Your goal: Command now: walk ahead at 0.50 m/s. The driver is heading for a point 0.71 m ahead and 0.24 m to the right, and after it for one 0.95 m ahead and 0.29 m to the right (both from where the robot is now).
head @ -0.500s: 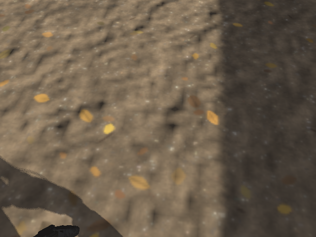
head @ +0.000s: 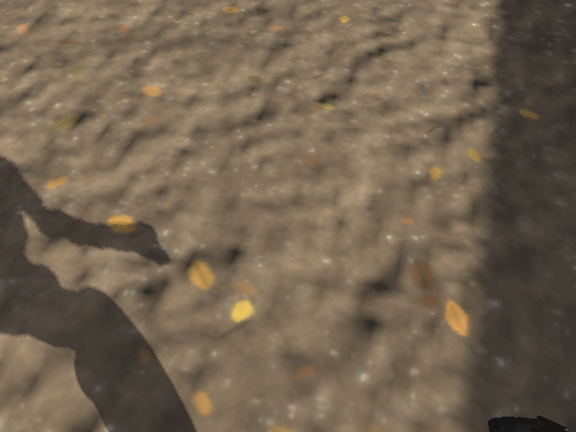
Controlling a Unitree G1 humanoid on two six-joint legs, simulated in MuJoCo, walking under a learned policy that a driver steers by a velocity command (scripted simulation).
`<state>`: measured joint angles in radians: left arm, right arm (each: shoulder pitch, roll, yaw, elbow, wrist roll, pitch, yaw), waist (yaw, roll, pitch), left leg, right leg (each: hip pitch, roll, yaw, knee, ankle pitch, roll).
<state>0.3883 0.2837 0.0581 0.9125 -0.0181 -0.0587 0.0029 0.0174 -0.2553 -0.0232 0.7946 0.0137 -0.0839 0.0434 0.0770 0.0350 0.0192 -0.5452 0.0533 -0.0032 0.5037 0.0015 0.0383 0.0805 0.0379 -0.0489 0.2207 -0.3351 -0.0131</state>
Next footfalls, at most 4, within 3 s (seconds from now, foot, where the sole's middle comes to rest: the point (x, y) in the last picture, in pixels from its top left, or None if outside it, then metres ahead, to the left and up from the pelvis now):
0.04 left None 0.20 0.12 -0.77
0.58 right None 0.47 -0.14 -0.77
1.04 left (348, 306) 0.79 -0.06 -0.77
1.48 right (419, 389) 0.59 -0.23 -0.77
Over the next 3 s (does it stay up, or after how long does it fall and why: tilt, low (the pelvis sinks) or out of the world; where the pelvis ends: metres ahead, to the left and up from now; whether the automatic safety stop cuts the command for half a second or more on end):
stays up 0.64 -0.10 0.01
